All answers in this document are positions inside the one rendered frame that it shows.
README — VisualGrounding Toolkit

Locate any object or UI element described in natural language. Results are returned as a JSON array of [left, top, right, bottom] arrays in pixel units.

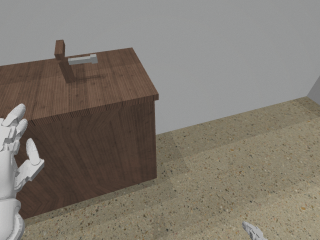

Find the counter
[[0, 39, 159, 220]]

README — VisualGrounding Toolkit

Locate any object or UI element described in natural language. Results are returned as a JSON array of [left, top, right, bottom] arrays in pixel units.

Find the robot right hand
[[242, 221, 268, 240]]

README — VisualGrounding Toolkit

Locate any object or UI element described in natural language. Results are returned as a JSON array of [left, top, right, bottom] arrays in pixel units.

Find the tap lever
[[68, 54, 98, 65]]

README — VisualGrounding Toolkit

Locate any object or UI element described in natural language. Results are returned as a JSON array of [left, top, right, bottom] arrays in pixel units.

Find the robot left hand
[[0, 103, 45, 200]]

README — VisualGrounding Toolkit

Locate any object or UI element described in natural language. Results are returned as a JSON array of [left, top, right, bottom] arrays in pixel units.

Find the robot left forearm
[[0, 198, 25, 240]]

